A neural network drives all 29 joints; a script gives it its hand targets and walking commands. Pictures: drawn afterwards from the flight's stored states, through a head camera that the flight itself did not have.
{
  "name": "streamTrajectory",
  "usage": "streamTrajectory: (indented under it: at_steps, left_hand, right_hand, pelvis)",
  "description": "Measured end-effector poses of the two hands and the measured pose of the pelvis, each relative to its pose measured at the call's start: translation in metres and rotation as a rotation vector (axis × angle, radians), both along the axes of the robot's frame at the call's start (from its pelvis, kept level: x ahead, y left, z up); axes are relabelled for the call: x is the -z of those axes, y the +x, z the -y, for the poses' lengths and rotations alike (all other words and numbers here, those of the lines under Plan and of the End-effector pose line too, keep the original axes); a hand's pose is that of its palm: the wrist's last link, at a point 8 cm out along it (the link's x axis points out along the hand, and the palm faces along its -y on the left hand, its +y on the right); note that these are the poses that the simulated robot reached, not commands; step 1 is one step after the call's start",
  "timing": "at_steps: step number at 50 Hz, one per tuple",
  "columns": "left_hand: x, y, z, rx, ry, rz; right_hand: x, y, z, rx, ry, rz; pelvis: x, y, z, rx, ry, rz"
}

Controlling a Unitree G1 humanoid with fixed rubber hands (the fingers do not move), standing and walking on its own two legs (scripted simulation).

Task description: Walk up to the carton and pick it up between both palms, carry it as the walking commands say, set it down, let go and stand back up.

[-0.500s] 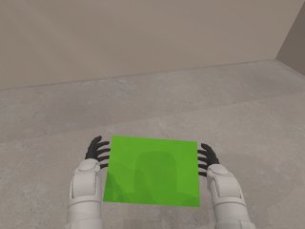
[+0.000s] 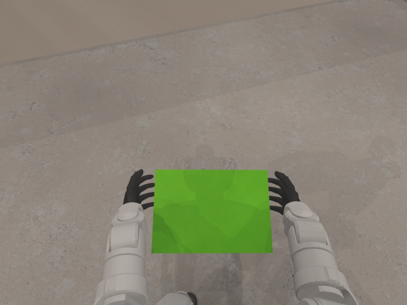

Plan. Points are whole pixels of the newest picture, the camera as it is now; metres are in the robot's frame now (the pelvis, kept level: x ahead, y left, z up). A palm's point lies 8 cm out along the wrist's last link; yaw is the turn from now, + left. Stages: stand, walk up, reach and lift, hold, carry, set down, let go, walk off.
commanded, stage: set down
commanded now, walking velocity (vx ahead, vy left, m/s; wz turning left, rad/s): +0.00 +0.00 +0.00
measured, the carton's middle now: (209, 210) +0.33 +0.06 -0.13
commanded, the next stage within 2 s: none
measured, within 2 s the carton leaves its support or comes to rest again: neither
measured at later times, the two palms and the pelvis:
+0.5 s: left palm (144, 213) +0.30 +0.22 -0.13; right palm (275, 211) +0.36 -0.11 -0.13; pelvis -0.03 -0.02 -0.06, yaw +1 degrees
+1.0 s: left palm (152, 216) +0.32 +0.22 -0.22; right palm (266, 211) +0.39 -0.10 -0.22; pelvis -0.05 +0.00 -0.15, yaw +1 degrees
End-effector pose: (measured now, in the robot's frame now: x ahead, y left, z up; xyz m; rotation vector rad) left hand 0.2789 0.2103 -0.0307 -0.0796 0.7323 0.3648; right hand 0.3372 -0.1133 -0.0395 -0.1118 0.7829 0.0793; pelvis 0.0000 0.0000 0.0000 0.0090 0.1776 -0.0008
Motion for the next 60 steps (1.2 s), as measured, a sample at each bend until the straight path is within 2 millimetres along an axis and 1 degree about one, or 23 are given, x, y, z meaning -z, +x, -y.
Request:
streamTrajectory:
  at_steps: [5, 9, 18, 24, 32, 38, 43, 49, 55, 60]
  left_hand:
    - [0.021, -0.007, -0.002, -0.033, 0.010, -0.021]
    - [0.038, -0.004, -0.001, -0.023, 0.007, -0.009]
    - [0.074, 0.007, -0.001, -0.015, -0.031, 0.024]
    - [0.096, 0.017, -0.004, -0.018, -0.050, 0.026]
    - [0.123, 0.029, -0.008, -0.015, -0.038, 0.039]
    - [0.143, 0.034, -0.007, -0.018, -0.043, 0.041]
    - [0.160, 0.035, -0.007, -0.029, -0.043, 0.039]
    - [0.184, 0.040, -0.007, -0.045, -0.030, 0.029]
    - [0.210, 0.050, -0.007, -0.050, -0.014, 0.029]
    - [0.230, 0.053, -0.006, -0.040, -0.008, 0.024]
  right_hand:
    - [0.027, 0.000, -0.005, -0.008, 0.010, -0.018]
    - [0.046, 0.002, -0.004, 0.005, 0.001, -0.004]
    - [0.071, 0.015, -0.004, 0.031, -0.009, 0.033]
    - [0.091, 0.020, -0.006, 0.050, -0.008, 0.031]
    - [0.120, 0.033, -0.011, 0.065, 0.007, 0.048]
    - [0.141, 0.036, -0.011, 0.072, 0.002, 0.051]
    - [0.157, 0.039, -0.011, 0.063, 0.006, 0.049]
    - [0.177, 0.050, -0.012, 0.037, -0.004, 0.046]
    - [0.201, 0.065, -0.014, 0.033, -0.003, 0.056]
    - [0.224, 0.067, -0.014, 0.045, -0.006, 0.057]
  pelvis:
    - [0.008, -0.002, 0.010, -0.012, -0.001, -0.071]
    - [0.018, -0.007, 0.018, -0.020, -0.003, -0.144]
    - [0.043, -0.020, 0.028, -0.019, -0.006, -0.253]
    - [0.059, -0.027, 0.025, -0.023, -0.016, -0.310]
    - [0.087, -0.035, 0.010, -0.026, -0.029, -0.399]
    - [0.108, -0.040, -0.001, -0.020, -0.036, -0.452]
    - [0.124, -0.044, -0.006, -0.016, -0.035, -0.475]
    - [0.143, -0.049, -0.003, -0.030, -0.039, -0.492]
    - [0.165, -0.047, 0.004, -0.035, -0.035, -0.532]
    - [0.181, -0.044, 0.010, -0.038, -0.033, -0.577]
